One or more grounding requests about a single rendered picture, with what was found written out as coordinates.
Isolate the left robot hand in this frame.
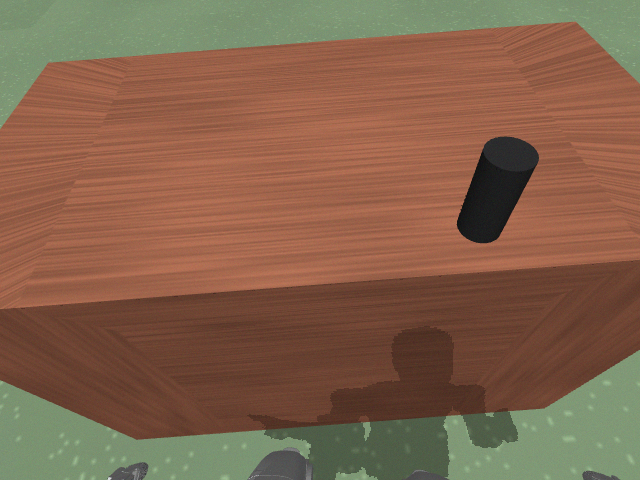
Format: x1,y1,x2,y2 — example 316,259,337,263
108,462,148,480

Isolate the can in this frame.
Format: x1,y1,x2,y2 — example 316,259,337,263
457,137,539,243

